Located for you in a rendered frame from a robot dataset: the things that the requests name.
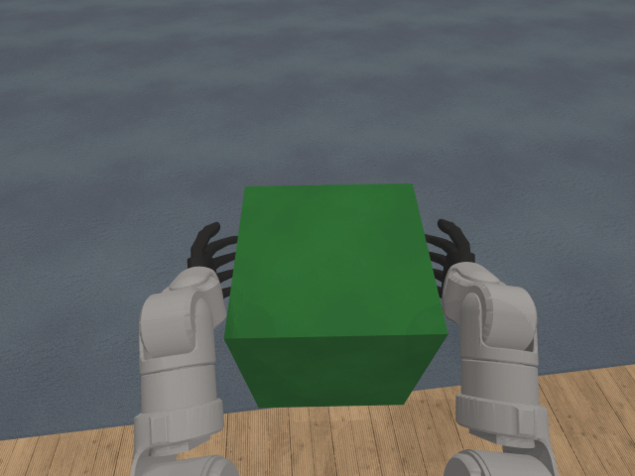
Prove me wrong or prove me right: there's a carton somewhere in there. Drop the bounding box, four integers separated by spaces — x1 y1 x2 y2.
224 183 448 408

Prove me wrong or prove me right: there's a right robot forearm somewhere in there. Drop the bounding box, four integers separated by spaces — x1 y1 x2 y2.
442 262 559 476

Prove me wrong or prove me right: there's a left robot forearm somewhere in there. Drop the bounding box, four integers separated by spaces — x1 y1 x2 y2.
131 267 227 476

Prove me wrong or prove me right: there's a left robot hand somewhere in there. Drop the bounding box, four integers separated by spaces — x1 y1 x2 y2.
188 222 238 298

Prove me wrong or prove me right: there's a right robot hand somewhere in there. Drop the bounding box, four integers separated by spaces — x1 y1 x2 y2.
425 219 475 298

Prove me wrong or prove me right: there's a robot right upper arm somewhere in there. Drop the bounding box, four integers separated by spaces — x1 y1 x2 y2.
444 449 552 476

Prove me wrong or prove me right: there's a robot left upper arm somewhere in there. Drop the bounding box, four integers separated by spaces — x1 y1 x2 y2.
141 455 239 476

